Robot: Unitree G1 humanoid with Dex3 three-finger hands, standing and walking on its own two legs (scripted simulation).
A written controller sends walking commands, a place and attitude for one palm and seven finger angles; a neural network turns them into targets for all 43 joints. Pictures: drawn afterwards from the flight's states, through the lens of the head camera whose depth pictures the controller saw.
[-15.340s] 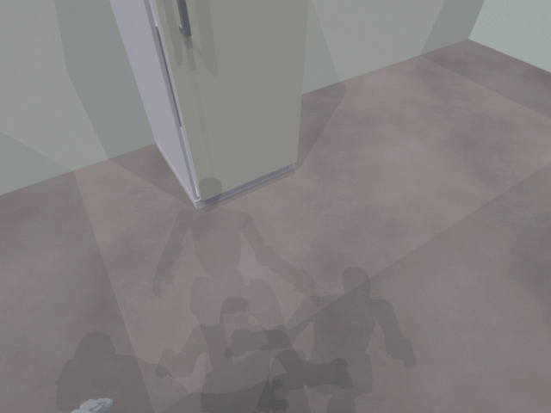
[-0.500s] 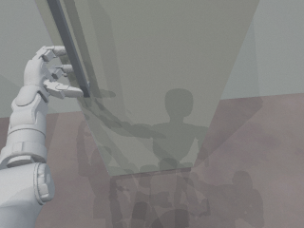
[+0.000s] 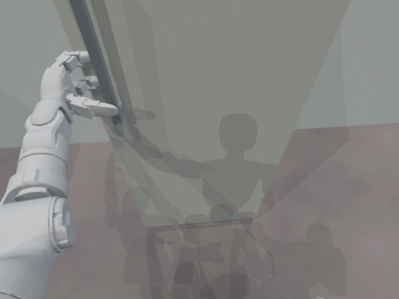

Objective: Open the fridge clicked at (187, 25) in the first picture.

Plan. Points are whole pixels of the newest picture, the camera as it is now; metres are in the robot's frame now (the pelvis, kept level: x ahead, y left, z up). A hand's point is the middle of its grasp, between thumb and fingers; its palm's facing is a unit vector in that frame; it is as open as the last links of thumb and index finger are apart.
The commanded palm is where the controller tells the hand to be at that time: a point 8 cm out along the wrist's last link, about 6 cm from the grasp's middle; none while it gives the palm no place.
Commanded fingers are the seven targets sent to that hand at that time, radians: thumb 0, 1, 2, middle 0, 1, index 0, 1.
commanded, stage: slide the fingers in behind the handle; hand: left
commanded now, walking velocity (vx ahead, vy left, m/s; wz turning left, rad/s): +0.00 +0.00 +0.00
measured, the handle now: (93, 36) +0.51 +0.20 +0.27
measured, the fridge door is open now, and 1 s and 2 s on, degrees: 0 0 0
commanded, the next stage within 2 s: grip the handle and tug to test in 1.92 s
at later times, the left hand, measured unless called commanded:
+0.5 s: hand (99, 92) +0.46 +0.20 +0.19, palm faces +0.09 -1.00 +0.02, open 13.9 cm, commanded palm +0.42 +0.25 +0.19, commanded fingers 0.00 -0.50 0.30 -0.30 -1.20 -0.30 -1.20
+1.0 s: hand (105, 93) +0.45 +0.19 +0.19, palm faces +0.09 -1.00 +0.03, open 14.0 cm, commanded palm +0.42 +0.24 +0.19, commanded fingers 0.00 -0.50 0.30 -0.30 -1.20 -0.30 -1.20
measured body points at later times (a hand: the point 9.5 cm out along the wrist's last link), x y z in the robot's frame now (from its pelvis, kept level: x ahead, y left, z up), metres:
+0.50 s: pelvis +0.00 +0.00 +0.00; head +0.02 -0.01 +0.45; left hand +0.45 +0.25 +0.19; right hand +0.05 -0.27 -0.12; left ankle +0.04 +0.12 -0.73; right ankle -0.04 -0.12 -0.73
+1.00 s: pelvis +0.00 +0.00 +0.00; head +0.01 +0.00 +0.45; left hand +0.44 +0.24 +0.19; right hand +0.09 -0.26 -0.11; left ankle +0.04 +0.12 -0.73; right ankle -0.04 -0.12 -0.73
